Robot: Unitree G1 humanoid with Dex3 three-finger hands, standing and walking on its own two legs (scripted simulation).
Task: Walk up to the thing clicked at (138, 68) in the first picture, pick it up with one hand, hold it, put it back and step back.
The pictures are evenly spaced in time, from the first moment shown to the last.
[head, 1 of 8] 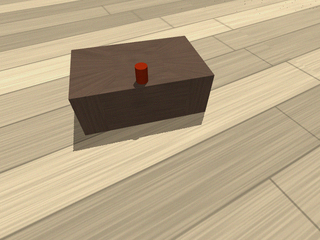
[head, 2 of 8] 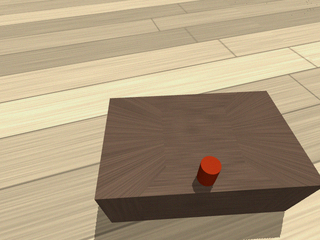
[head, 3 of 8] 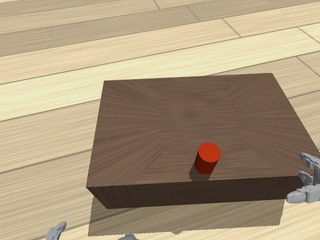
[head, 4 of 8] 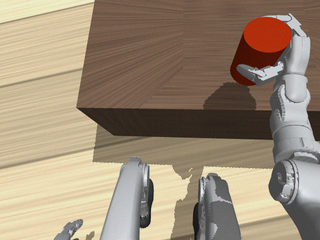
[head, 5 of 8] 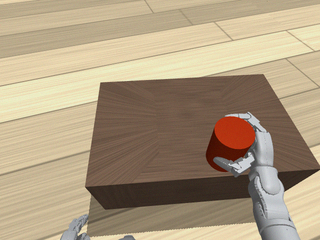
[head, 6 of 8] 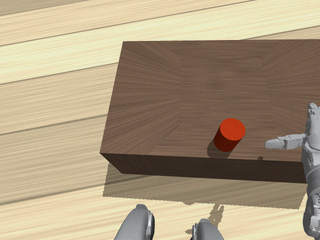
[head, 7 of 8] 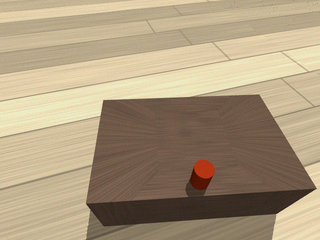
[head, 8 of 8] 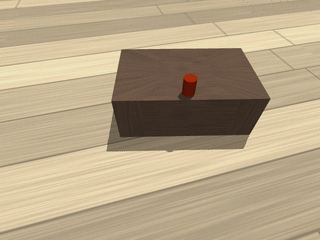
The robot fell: no
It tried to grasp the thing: yes
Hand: right
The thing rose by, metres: 0.34
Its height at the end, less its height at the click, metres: +0.00
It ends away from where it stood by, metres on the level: 0.00
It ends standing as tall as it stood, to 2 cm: yes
